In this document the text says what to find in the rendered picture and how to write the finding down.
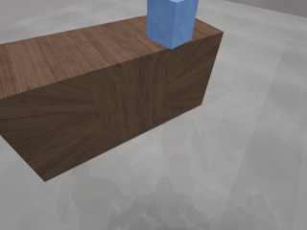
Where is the carton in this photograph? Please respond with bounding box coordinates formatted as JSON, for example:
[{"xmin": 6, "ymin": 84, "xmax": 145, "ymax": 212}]
[{"xmin": 147, "ymin": 0, "xmax": 199, "ymax": 50}]

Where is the pedestal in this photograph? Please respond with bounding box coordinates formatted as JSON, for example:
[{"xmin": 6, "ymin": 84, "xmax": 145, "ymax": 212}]
[{"xmin": 0, "ymin": 15, "xmax": 224, "ymax": 182}]

